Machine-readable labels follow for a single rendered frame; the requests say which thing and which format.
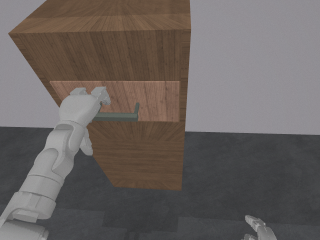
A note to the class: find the robot left forearm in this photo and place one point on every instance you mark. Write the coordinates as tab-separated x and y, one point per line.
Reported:
37	195

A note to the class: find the handle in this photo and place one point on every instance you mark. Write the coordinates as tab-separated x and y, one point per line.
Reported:
118	116

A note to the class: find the cabinet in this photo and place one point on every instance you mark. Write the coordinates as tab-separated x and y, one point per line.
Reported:
118	40

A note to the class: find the drawer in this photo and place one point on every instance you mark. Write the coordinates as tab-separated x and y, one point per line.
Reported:
158	100

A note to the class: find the left robot upper arm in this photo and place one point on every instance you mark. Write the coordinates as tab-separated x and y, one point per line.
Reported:
16	230

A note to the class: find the right robot hand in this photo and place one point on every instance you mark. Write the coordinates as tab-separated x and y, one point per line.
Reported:
263	232

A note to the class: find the left robot hand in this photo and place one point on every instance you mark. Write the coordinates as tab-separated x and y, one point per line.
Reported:
81	107

